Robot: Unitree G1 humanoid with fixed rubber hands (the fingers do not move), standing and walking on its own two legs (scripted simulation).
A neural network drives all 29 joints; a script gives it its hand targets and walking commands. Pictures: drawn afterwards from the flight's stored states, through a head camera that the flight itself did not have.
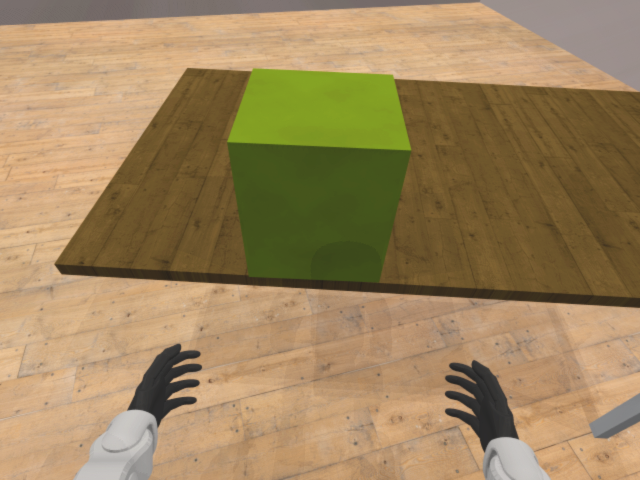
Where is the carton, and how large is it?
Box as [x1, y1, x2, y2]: [227, 68, 410, 282]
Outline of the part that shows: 253,68 227,141 249,276 378,282 410,153 410,146 392,75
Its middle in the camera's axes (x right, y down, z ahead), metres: +0.00 -0.09 +0.59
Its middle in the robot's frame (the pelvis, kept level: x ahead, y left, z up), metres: +0.50 +0.05 +0.10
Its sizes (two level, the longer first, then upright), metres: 0.210 0.200 0.250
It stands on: a table, 0.76 m high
